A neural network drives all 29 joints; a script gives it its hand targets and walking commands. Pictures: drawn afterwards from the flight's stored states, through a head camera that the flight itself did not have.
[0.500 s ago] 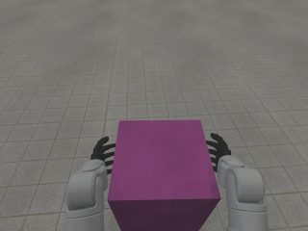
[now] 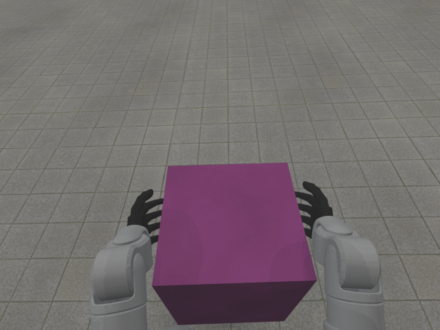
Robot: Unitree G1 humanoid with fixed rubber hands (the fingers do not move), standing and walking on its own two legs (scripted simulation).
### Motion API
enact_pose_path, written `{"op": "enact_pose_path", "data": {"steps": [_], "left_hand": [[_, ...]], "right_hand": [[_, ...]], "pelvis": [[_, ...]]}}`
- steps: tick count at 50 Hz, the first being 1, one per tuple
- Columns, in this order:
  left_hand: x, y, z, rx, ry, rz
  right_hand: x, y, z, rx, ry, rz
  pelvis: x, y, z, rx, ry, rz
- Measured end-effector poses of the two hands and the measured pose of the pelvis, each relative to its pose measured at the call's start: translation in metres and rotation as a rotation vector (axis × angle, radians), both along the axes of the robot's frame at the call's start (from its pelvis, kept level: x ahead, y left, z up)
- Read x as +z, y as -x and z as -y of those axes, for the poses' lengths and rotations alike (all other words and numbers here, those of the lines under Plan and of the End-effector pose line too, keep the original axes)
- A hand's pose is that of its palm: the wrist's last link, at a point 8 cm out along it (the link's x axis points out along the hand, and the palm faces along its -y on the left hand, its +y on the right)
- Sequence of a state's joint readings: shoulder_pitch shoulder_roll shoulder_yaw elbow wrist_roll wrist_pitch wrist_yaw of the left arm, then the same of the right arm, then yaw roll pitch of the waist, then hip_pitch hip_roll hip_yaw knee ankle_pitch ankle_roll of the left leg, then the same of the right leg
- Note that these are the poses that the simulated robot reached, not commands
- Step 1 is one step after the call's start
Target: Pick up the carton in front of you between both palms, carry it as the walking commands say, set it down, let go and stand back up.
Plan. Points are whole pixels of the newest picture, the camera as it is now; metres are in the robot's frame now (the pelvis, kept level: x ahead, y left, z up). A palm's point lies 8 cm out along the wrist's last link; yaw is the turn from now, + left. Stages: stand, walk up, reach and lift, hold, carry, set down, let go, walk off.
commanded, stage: carry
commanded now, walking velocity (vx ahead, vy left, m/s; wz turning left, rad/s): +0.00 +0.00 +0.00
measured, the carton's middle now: (229, 248) +0.26 +0.01 +0.00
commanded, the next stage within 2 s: none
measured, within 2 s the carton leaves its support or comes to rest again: neither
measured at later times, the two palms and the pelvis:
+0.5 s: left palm (154, 133) +0.51 +0.17 +0.08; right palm (287, 130) +0.49 -0.13 +0.08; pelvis +0.24 +0.03 -0.01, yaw -2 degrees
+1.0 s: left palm (166, 137) +0.54 +0.16 +0.03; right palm (288, 134) +0.53 -0.14 +0.03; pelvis +0.28 +0.02 -0.02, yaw -2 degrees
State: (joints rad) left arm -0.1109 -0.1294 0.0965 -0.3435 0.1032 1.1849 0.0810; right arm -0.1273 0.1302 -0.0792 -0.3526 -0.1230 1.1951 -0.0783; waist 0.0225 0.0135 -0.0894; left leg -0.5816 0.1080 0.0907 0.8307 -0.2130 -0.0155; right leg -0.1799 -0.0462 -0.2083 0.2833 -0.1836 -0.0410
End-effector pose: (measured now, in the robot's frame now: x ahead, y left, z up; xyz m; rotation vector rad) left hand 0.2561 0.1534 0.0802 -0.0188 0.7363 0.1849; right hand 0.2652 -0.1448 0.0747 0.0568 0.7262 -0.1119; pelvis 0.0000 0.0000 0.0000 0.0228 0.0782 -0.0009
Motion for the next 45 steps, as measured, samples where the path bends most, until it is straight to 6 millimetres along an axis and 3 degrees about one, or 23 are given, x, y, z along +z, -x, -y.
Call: {"op": "enact_pose_path", "data": {"steps": [6, 9, 13, 19, 26, 31, 37, 45], "left_hand": [[0.009, -0.086, -0.010, -0.030, 0.014, 0.070], [-0.001, -0.132, -0.021, -0.045, 0.029, 0.089], [-0.023, -0.174, -0.029, -0.041, 0.070, 0.008], [-0.025, -0.213, -0.025, -0.060, 0.065, -0.033], [0.000, -0.255, -0.015, -0.063, 0.026, 0.053], [0.000, -0.278, -0.009, -0.065, 0.017, 0.048], [-0.019, -0.288, -0.006, -0.067, 0.012, 0.003], [-0.041, -0.290, -0.003, -0.081, -0.010, -0.002]], "right_hand": [[0.013, -0.077, -0.010, -0.034, 0.012, 0.070], [0.007, -0.119, -0.021, -0.051, 0.024, 0.088], [-0.006, -0.158, -0.029, -0.051, 0.061, 0.008], [-0.008, -0.192, -0.025, -0.074, 0.054, -0.034], [0.007, -0.235, -0.014, -0.071, 0.023, 0.052], [0.004, -0.258, -0.009, -0.067, 0.021, 0.047], [-0.012, -0.270, -0.005, -0.055, 0.036, 0.003], [-0.033, -0.272, -0.003, -0.039, 0.063, -0.003]], "pelvis": [[-0.008, -0.082, -0.016, -0.005, 0.012, 0.013], [-0.024, -0.126, -0.030, -0.023, 0.028, 0.032], [-0.023, -0.158, -0.037, -0.038, 0.012, 0.024], [-0.010, -0.194, -0.039, -0.044, 0.029, 0.018], [-0.012, -0.244, -0.030, -0.035, 0.018, 0.029], [-0.015, -0.268, -0.024, -0.034, 0.021, 0.017], [-0.017, -0.282, -0.019, -0.035, 0.022, 0.012], [-0.020, -0.281, -0.016, -0.035, 0.021, 0.014]]}}
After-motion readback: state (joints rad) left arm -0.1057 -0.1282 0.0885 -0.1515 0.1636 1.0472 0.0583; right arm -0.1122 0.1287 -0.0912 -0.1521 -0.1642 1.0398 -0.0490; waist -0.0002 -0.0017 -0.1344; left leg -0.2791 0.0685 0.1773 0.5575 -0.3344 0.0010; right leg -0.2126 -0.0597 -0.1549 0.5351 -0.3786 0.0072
